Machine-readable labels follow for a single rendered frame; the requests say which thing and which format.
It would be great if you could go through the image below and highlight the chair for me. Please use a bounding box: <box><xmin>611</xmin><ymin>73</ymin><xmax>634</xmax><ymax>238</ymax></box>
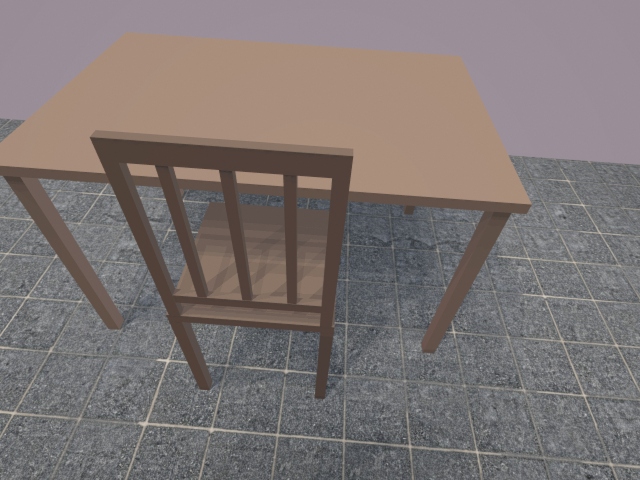
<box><xmin>90</xmin><ymin>130</ymin><xmax>353</xmax><ymax>399</ymax></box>

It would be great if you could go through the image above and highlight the table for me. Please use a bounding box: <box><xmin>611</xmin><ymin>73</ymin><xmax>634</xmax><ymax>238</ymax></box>
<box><xmin>0</xmin><ymin>32</ymin><xmax>532</xmax><ymax>353</ymax></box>

